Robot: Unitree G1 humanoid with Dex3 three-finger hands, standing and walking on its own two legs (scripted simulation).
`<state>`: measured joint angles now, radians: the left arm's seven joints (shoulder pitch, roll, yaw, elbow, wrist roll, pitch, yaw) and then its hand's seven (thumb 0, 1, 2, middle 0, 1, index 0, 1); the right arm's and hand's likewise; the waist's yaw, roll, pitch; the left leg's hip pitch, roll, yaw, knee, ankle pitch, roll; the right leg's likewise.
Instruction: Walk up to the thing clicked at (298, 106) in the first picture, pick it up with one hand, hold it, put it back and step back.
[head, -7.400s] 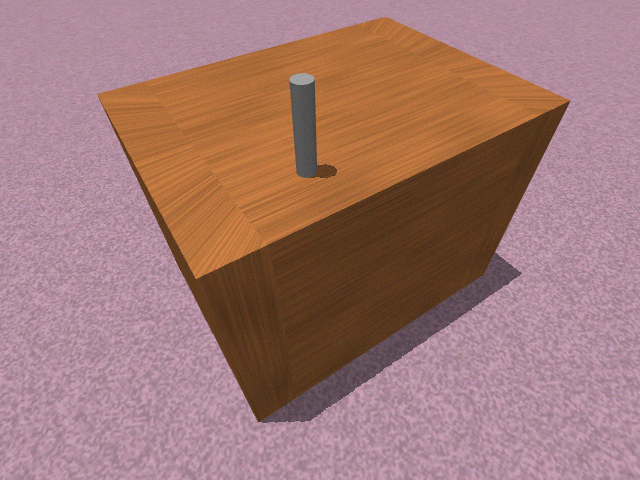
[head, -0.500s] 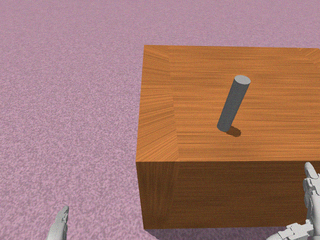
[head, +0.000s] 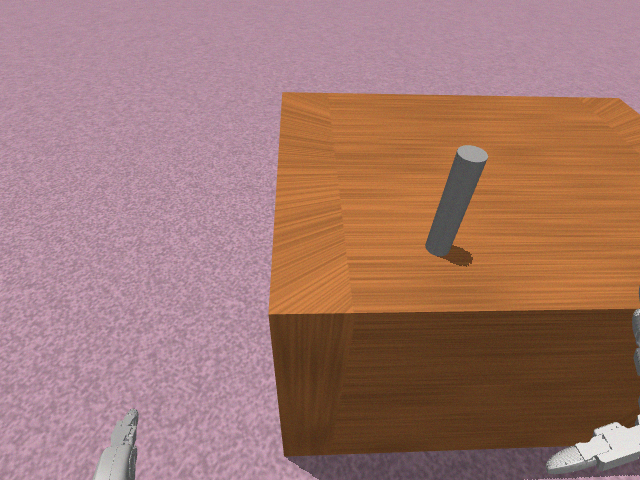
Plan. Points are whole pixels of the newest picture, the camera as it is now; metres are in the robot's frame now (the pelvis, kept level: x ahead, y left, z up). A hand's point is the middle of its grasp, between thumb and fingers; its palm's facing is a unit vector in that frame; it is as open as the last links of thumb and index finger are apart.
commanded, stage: rise first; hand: right
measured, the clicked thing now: (452, 205) +0.50 -0.21 +0.07
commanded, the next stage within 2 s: go down in 0.30 s
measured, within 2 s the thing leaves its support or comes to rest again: neither
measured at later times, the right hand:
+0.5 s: hand (614, 375) +0.19 -0.27 +0.13, palm faces +0.39 +0.82 -0.41, open 17.3 cm
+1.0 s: hand (621, 299) +0.28 -0.32 +0.14, palm faces +0.29 +0.94 -0.20, open 17.5 cm
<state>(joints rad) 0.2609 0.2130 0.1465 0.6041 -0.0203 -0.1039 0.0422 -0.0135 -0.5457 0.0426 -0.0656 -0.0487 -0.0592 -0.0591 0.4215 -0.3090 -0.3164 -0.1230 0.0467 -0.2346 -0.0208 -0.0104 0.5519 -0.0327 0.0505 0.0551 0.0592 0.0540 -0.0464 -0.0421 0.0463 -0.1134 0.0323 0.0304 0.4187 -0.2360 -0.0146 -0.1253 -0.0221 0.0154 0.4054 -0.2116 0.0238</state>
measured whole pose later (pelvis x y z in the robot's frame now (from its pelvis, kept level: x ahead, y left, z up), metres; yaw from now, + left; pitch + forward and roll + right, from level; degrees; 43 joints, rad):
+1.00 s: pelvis +0.01 +0.00 +0.00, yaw -1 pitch -1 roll +0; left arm 0.20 0.21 0.06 0.67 -0.02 -0.12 0.14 -0.01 -0.52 0.03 -0.06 -0.05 -0.06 -0.05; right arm 0.00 -0.45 -0.53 0.26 0.23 -0.17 0.31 -0.01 0.54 -0.04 0.04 0.05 0.06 0.05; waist -0.01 -0.02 -0.01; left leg -0.16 0.03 0.04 0.44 -0.26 -0.02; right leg -0.18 -0.02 0.02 0.44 -0.24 0.02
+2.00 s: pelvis +0.02 -0.01 -0.01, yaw +1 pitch +8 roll +2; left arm 0.24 0.26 -0.05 0.64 -0.01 -0.22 0.19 -0.01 -0.54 0.06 -0.07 -0.06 -0.07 -0.06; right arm -0.54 -0.79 -0.62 0.96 0.25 -0.07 0.60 -0.01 0.55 -0.05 0.04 0.05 0.05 0.05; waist 0.05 0.00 -0.08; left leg -0.37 0.01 0.03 0.51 -0.28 -0.02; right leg -0.42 -0.04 0.02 0.60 -0.32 0.01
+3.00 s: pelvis +0.02 -0.02 -0.02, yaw +1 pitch +11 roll +3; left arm 0.26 0.26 -0.07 0.57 0.00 -0.23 0.18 -0.01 -0.54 0.06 -0.06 -0.06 -0.06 -0.06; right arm -0.73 -0.91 -0.63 1.13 0.18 -0.08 0.60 -0.01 0.59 -0.05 0.04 0.05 0.05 0.05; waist 0.09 0.01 -0.09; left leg -0.47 0.01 0.02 0.58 -0.30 -0.04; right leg -0.54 -0.05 0.02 0.70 -0.35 0.00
